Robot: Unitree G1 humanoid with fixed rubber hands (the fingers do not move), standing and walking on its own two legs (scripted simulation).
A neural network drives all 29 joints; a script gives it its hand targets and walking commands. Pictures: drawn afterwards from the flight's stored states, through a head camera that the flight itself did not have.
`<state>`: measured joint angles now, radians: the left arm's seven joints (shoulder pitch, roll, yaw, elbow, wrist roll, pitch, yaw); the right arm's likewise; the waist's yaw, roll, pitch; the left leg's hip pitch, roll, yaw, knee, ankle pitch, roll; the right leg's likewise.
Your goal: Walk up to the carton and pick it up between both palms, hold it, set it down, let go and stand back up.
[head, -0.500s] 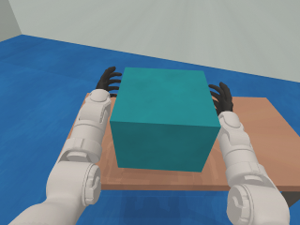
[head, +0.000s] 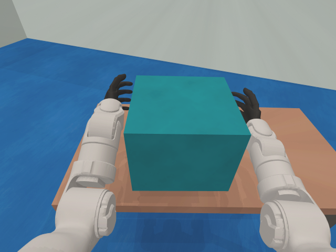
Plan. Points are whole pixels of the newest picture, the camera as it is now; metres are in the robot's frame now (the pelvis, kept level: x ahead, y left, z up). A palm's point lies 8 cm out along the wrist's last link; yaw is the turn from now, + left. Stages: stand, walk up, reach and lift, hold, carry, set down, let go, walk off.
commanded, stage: reach and lift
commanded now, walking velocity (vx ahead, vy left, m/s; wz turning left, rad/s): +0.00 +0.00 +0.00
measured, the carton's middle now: (180, 131) +0.39 +0.01 +0.12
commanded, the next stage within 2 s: hold in 1.04 s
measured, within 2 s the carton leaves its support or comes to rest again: neither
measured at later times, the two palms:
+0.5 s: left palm (112, 102) +0.39 +0.17 +0.21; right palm (251, 115) +0.39 -0.16 +0.18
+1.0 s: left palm (108, 104) +0.37 +0.17 +0.22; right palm (254, 112) +0.38 -0.16 +0.20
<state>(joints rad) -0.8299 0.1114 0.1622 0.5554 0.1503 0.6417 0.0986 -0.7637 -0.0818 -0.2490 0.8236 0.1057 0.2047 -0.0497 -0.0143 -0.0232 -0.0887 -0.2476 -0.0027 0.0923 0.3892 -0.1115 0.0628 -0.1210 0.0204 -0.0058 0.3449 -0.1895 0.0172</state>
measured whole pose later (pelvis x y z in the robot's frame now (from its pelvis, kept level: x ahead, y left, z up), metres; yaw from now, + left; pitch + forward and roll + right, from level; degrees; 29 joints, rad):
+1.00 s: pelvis -0.01 +0.00 +0.00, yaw +0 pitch -3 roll -2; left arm -0.78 0.10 0.18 0.35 0.15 0.78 0.11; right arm -0.79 -0.12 -0.17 0.70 0.21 0.35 -0.08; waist -0.03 -0.02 -0.09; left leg -0.25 0.00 0.09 0.39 -0.10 0.06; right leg -0.12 0.02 -0.01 0.34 -0.18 0.02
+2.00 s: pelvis -0.01 +0.00 +0.00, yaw +0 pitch -3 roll -2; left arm -0.78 0.10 0.19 0.31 0.15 0.81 0.11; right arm -0.80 -0.12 -0.17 0.66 0.23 0.41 -0.09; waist -0.04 -0.02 -0.09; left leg -0.25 0.00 0.09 0.39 -0.10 0.06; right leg -0.12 0.02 -0.01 0.34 -0.17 0.02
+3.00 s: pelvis -0.01 +0.00 +0.00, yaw +0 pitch -3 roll -2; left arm -0.78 0.10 0.19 0.31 0.15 0.81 0.10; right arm -0.81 -0.12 -0.17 0.64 0.23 0.44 -0.11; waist -0.04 -0.02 -0.09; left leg -0.25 0.00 0.09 0.39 -0.10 0.06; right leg -0.12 0.02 -0.01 0.34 -0.17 0.02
